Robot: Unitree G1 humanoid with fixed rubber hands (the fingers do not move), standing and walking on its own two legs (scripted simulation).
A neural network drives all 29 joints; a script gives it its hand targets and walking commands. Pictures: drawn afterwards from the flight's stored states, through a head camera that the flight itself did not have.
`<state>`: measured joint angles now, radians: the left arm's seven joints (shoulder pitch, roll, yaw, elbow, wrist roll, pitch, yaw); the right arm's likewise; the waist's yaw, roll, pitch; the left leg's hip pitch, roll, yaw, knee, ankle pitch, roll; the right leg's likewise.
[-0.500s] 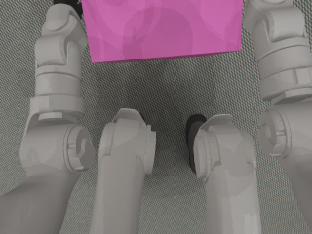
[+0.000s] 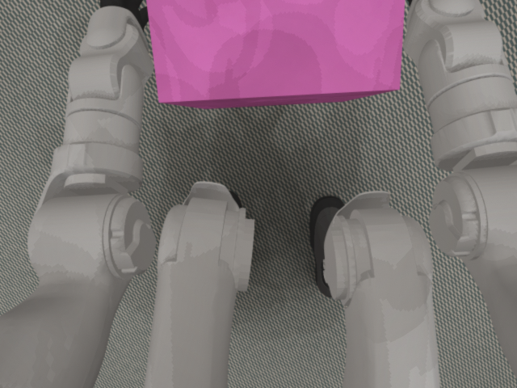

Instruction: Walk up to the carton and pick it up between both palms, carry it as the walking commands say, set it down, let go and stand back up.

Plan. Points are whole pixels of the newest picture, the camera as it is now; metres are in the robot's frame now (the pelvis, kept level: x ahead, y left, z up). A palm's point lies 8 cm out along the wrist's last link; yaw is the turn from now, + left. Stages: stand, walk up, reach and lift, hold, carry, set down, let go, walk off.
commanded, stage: set down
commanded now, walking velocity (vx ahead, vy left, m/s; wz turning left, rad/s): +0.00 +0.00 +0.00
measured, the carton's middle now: out of the picture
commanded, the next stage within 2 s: none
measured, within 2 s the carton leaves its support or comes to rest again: rests again in 0.24 s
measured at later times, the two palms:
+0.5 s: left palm (122, 11) +0.52 +0.20 -0.19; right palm out of the picture +0.56 -0.13 -0.19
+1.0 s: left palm (122, 9) +0.52 +0.20 -0.19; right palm out of the picture +0.56 -0.13 -0.19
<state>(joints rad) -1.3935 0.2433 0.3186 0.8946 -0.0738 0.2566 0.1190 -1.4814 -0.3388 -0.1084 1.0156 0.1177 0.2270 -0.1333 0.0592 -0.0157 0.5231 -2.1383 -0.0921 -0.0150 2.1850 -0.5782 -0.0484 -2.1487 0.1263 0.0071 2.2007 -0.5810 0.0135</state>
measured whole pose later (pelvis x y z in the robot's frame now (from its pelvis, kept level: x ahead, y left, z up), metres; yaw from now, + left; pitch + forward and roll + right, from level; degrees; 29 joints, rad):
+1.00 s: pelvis +0.01 +0.00 -0.01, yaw +1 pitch +35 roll +2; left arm -1.35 0.24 0.30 1.03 -0.07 0.15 0.07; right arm -1.47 -0.33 -0.12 1.16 0.08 0.13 -0.10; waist 0.06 -0.01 0.37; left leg -2.24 -0.06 0.01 2.22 -0.60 -0.02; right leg -2.24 0.09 0.00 2.25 -0.62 -0.01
